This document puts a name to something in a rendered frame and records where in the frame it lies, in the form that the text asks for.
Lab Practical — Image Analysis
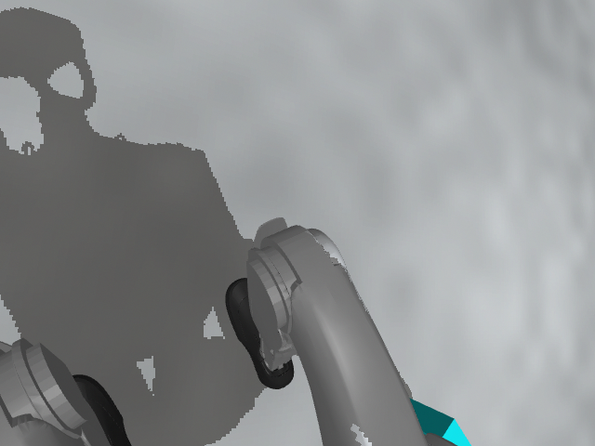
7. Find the left robot foot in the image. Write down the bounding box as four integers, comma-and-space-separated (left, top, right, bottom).
73, 374, 132, 446

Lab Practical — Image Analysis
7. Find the right robot foot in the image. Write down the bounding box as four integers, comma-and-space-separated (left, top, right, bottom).
225, 278, 294, 389

